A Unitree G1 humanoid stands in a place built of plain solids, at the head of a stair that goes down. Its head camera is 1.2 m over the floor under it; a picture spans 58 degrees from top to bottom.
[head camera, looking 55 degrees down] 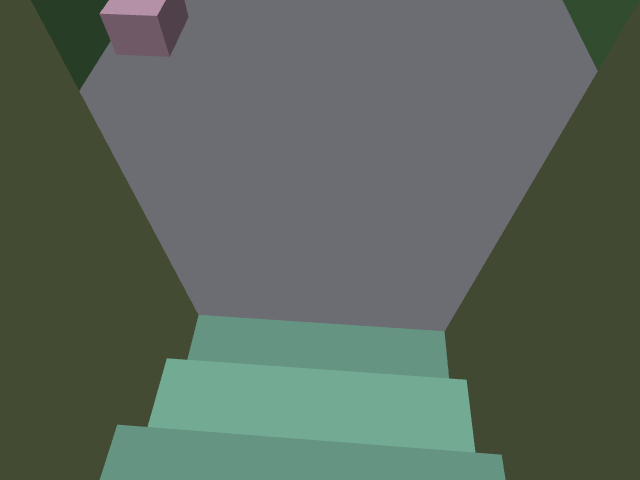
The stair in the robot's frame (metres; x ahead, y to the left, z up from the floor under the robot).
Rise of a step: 0.21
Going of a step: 0.25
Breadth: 1.00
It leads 4 degrees to the right of straight ahead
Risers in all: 3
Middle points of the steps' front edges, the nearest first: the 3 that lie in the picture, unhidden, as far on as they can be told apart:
0.22 0.04 0.00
0.47 0.02 -0.20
0.72 0.00 -0.41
